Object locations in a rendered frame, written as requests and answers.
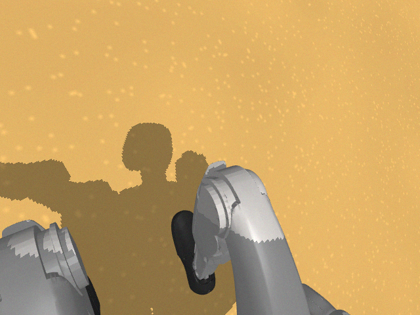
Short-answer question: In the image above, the right robot foot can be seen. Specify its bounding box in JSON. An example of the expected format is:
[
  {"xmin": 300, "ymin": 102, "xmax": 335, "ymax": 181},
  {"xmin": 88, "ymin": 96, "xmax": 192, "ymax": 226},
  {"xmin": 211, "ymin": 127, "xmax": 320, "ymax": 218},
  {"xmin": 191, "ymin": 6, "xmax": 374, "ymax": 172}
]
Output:
[{"xmin": 171, "ymin": 210, "xmax": 215, "ymax": 295}]

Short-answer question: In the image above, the left robot foot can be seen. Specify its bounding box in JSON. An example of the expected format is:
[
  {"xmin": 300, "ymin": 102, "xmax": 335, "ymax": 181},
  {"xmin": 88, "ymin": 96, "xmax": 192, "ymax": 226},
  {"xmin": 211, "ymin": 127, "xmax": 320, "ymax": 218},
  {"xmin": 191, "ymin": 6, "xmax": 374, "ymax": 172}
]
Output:
[{"xmin": 85, "ymin": 276, "xmax": 100, "ymax": 315}]

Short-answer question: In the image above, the right robot hand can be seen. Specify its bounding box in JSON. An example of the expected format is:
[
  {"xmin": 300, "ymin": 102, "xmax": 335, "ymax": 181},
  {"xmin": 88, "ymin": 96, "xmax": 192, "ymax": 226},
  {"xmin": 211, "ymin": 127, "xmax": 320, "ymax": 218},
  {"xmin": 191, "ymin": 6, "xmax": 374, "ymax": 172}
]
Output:
[{"xmin": 302, "ymin": 283, "xmax": 336, "ymax": 315}]

